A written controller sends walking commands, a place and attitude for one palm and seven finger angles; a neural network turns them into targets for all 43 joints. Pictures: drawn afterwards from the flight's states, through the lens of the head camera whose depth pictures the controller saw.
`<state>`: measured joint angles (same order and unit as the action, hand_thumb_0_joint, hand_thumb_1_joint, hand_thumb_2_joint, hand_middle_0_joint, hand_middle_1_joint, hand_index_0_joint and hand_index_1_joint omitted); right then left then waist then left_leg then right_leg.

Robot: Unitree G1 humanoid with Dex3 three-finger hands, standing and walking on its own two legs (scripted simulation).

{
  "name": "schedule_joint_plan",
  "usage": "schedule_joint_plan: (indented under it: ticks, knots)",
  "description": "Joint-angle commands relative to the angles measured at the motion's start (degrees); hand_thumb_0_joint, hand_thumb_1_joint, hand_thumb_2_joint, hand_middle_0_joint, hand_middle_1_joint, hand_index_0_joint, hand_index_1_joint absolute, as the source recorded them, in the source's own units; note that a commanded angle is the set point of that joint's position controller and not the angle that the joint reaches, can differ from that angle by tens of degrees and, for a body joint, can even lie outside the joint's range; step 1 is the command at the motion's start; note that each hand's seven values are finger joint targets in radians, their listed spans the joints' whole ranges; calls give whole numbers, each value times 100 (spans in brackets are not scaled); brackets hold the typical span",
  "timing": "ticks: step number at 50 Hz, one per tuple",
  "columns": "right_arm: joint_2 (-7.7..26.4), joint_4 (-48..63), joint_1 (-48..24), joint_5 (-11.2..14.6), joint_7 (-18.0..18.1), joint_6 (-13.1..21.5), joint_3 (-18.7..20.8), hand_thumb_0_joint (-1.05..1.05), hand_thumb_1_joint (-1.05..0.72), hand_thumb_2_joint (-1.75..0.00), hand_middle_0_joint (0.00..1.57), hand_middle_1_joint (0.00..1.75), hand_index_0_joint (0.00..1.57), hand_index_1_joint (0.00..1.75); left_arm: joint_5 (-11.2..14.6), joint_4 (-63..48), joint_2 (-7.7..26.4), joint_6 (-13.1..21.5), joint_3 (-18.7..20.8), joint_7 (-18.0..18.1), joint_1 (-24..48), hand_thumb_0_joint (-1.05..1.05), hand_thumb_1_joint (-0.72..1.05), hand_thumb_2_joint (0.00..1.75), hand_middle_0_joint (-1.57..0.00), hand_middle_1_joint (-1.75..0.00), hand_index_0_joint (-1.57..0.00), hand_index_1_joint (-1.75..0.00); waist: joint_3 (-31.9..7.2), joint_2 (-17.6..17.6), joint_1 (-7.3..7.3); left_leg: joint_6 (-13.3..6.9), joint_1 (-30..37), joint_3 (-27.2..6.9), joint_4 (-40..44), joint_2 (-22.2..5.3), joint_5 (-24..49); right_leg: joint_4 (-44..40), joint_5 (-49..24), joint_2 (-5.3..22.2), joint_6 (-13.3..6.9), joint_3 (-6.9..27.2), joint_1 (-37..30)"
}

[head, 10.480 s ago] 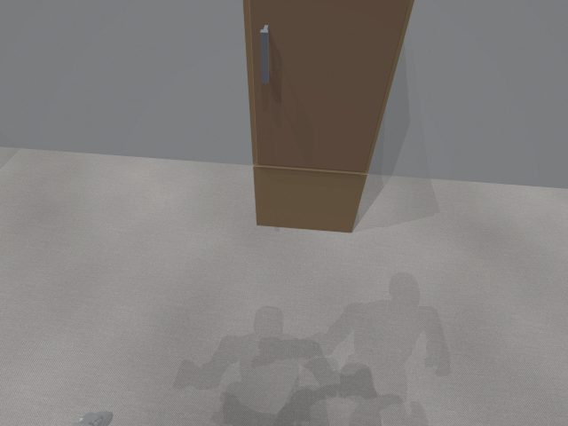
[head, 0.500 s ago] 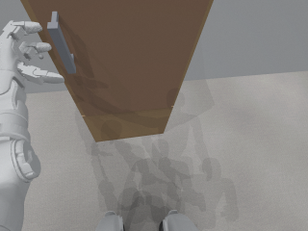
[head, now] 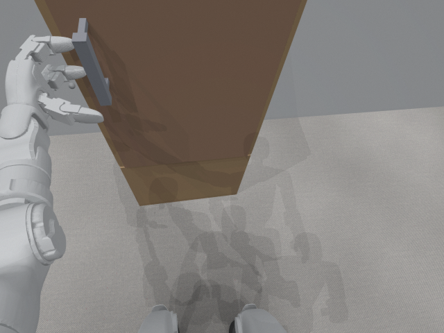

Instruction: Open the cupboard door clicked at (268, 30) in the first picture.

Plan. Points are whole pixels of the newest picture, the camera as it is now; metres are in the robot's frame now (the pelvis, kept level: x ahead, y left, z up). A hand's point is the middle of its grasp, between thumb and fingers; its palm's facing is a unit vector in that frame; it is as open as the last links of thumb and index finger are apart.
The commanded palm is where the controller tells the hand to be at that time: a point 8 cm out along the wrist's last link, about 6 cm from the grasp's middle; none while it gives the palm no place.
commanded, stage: slide the fingers in behind the handle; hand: left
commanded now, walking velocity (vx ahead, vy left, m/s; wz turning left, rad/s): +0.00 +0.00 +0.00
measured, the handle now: (95, 65) +0.57 +0.19 +0.10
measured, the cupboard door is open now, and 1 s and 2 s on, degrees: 0 0 0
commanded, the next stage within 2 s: close the thumb around the handle in 1.36 s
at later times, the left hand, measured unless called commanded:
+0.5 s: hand (92, 84) +0.52 +0.18 +0.11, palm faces +0.06 -1.00 +0.00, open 14.0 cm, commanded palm +0.49 +0.22 +0.10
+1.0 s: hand (110, 83) +0.52 +0.15 +0.10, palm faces +0.08 -1.00 +0.00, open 14.0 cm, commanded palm +0.49 +0.20 +0.10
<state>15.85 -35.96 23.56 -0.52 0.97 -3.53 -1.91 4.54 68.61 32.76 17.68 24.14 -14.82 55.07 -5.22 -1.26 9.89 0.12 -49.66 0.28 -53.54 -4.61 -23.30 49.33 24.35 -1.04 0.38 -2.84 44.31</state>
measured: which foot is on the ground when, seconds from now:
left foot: down 0.00-1.00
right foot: down 0.00-1.00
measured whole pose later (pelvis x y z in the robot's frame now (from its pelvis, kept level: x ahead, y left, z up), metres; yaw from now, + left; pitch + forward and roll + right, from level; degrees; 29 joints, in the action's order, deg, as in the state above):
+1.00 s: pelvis +0.00 +0.00 +0.00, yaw +0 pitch +19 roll -2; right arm 14.8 -36.9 23.5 -1.5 -1.0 -2.4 -0.9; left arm 3.2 67.3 23.9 20.4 20.6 -4.5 55.4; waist -5.9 -1.9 9.6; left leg 0.4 -49.1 0.8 -53.3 -4.2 -23.2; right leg 50.5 24.9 -0.7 0.2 -2.2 44.5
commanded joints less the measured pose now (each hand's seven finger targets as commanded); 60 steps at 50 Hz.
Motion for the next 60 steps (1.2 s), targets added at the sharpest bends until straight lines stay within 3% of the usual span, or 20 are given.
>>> schedule_joint_plan:
  ticks: [1, 5, 7, 13, 18, 20, 23, 26, 34, 36, 37, 39, 45, 48, 50, 54, 55, 57, 58, 60]
  knots:
    - [981, 269, 1008, -43, 44, 97, 400, 0, -90, -90, 20, 30, 20, 30, 72, -1431, 1529, 533, 288, 161, 2558, 0, -50, 30, -30, -120, -30, -120, -2817, -772, -7, -187, 2521, -201, 372, 263, 2382, -454, -2249, -269, -91, 41, -641]
    - [977, 265, 953, -10, 38, 84, 384, 0, -90, -90, 20, 30, 20, 30, 6, -1208, 1450, 480, 135, 182, 2643, 0, -50, 30, -30, -120, -30, -120, -2452, -684, 76, -198, 2211, -158, 419, 266, 1957, -528, -2016, -258, -65, 77, -588]
    - [969, 260, 976, -22, 37, 104, 392, 0, -90, -90, 20, 30, 20, 30, 24, -1306, 1350, 513, 101, 205, 2744, 0, -50, 30, -30, -120, -30, -120, -2646, -796, 65, -184, 2389, -183, 403, 269, 2040, -509, -2009, -262, -79, 68, -531]
    - [953, 205, 1024, -43, 13, 141, 406, 0, -90, -90, 20, 30, 20, 30, 24, -1315, 1251, 529, 92, 289, 2766, 0, -50, 30, -30, -120, -30, -120, -2704, -744, 72, -176, 2434, -198, 391, 256, 2163, -483, -2095, -263, -74, 46, -538]
    - [914, 179, 1008, -43, -36, 149, 422, 0, -90, -90, 20, 30, 20, 30, 65, -1194, 719, 487, -197, 381, 2655, 0, -50, 30, -30, -120, -30, -120, -2500, -760, 99, -153, 2489, -208, 417, 257, 2122, -508, -1974, -276, -90, -1, -345]
    - [936, 170, 1019, -51, -35, 149, 432, 0, -90, -90, 20, 30, 20, 30, 36, -1196, 837, 467, -107, 470, 2731, 0, -50, 30, -30, -120, -30, -120, -2475, -628, 97, -161, 2426, -225, 448, 257, 2006, -526, -1886, -269, -89, 7, -380]
    - [912, 217, 998, -73, -60, 155, 422, 0, -90, -90, 20, 30, 20, 30, -22, -1406, 911, 545, -14, 596, 2686, 0, -50, 30, -30, -120, -30, -120, -2725, -752, -2, -145, 2501, -207, 414, 275, 2232, -446, -2086, -257, -97, 6, -506]
    - [900, 211, 1007, -86, -73, 153, 415, 0, -90, -90, 20, 30, 20, 30, -89, -1362, 784, 594, -119, 690, 2764, 0, -50, 30, -30, -120, -30, -120, -2518, -609, 74, -171, 2386, -211, 423, 284, 2141, -452, -2045, -263, -100, -1, -473]
    - [885, 190, 956, -86, -86, 171, 449, 0, -90, -90, 20, 30, 20, 30, -68, -1419, 653, 641, -134, 812, 2766, 0, -50, 30, -30, -120, -30, -120, -2719, -634, 26, -144, 2467, -184, 406, 297, 2179, -438, -2149, -247, -91, 26, -566]
    - [863, 202, 957, -93, -101, 182, 449, 0, -90, -90, 20, 30, 20, 30, -71, -1526, 448, 671, -278, 839, 2780, 0, -50, 30, -30, -120, -30, -120, -2744, -692, 74, -153, 2563, -178, 386, 301, 2324, -420, -2251, -253, -95, 12, -525]
    - [857, 193, 941, -89, -113, 175, 450, 0, -90, -90, 20, 30, 20, 30, -67, -1450, 446, 659, -253, 858, 2708, 0, -50, 30, -30, -120, -30, -120, -2735, -667, 22, -146, 2520, -166, 382, 307, 2309, -434, -2275, -255, -90, 26, -558]
    - [873, 163, 954, -81, -104, 162, 453, 0, -90, -90, 20, 30, 20, 30, -57, -1334, 419, 617, -282, 887, 2824, 0, -50, 30, -30, -120, -30, -120, -2586, -407, 123, -166, 2358, -167, 409, 306, 2146, -469, -2217, -250, -67, 31, -577]
    - [844, 170, 939, -104, -123, 181, 456, 0, -90, -90, 20, 30, 20, 30, -85, -1423, 413, 665, -226, 986, 2774, 0, -50, 30, -30, -120, -30, -120, -2709, -581, 16, -152, 2378, -134, 400, 336, 2191, -441, -2297, -240, -86, 49, -683]
    - [828, 154, 913, -101, -134, 176, 463, 0, -90, -90, 20, 30, 20, 30, -90, -1301, 163, 659, -398, 1026, 2733, 0, -50, 30, -30, -120, -30, -120, -2605, -502, 81, -153, 2356, -129, 387, 330, 2163, -451, -2279, -238, -73, 42, -571]
    - [879, 153, 942, -101, -128, 168, 464, 0, -90, -90, 20, 30, 20, 30, -128, -1277, 445, 643, -232, 1062, 2800, 0, -50, 30, -30, -120, -30, -120, -2559, -318, 83, -171, 2197, -128, 420, 335, 1982, -475, -2181, -231, -65, 60, -669]
    - [862, 175, 934, -89, -114, 165, 461, 0, -90, -90, 20, 30, 20, 30, -136, -1290, 482, 656, -222, 1016, 2738, 0, -50, 30, -30, -120, -30, -120, -2673, -394, 47, -178, 2177, -87, 408, 355, 2024, -468, -2331, -225, -71, 103, -811]
    - [839, 181, 914, -83, -119, 168, 449, 0, -90, -90, 20, 30, 20, 30, -116, -1317, 260, 646, -405, 985, 2796, 0, -50, 30, -30, -120, -30, -120, -2628, -451, 85, -172, 2217, -100, 431, 359, 1995, -476, -2273, -229, -74, 81, -746]
    - [869, 155, 944, -93, -111, 174, 476, 0, -90, -90, 20, 30, 20, 30, -69, -1419, 447, 700, -209, 980, 2834, 0, -50, 30, -30, -120, -30, -120, -2795, -443, 53, -169, 2375, -120, 401, 343, 2149, -462, -2351, -234, -79, 76, -756]
    - [846, 170, 916, -84, -113, 181, 471, 0, -90, -90, 20, 30, 20, 30, -36, -1424, 358, 695, -248, 962, 2733, 0, -50, 30, -30, -120, -30, -120, -2809, -522, 26, -170, 2371, -84, 406, 363, 2165, -483, -2403, -233, -75, 91, -812]
    - [855, 191, 908, -77, -110, 174, 458, 0, -90, -90, 20, 30, 20, 30, -31, -1342, 431, 666, -191, 952, 2589, 0, -50, 30, -30, -120, -30, -120, -2653, -391, 6, -178, 2214, -64, 425, 361, 2091, -499, -2408, -235, -68, 96, -857]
